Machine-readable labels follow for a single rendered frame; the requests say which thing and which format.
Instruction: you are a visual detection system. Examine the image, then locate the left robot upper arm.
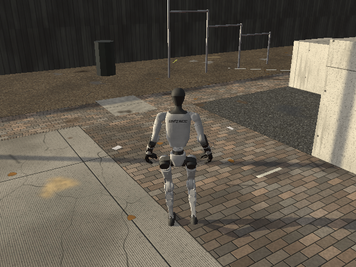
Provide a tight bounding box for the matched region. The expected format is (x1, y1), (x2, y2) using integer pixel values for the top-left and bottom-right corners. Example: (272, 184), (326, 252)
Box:
(151, 112), (167, 142)

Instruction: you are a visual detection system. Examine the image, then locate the right robot upper arm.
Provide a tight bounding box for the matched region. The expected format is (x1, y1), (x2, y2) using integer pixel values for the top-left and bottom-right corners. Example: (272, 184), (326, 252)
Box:
(190, 112), (205, 143)

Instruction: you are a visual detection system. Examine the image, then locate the left robot forearm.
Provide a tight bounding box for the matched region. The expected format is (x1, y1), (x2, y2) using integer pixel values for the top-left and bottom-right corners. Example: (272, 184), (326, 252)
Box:
(145, 134), (156, 155)

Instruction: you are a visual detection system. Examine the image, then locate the robot head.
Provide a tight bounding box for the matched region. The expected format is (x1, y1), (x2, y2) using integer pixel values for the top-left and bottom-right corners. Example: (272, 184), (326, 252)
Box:
(169, 88), (187, 114)

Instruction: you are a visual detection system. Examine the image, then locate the right robot forearm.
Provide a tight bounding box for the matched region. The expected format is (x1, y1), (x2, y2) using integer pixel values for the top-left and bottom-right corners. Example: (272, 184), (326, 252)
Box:
(200, 134), (211, 155)

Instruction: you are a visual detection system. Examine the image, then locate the robot right shin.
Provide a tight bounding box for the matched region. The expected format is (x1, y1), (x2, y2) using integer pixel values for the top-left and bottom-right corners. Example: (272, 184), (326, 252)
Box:
(188, 180), (196, 218)

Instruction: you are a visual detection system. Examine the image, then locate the robot left hand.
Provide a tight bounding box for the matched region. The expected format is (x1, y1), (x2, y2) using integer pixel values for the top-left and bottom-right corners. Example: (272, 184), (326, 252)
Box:
(144, 153), (157, 164)

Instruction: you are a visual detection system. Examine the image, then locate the robot right hand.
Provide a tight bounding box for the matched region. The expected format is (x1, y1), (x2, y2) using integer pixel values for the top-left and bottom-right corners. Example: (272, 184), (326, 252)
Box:
(200, 153), (212, 164)

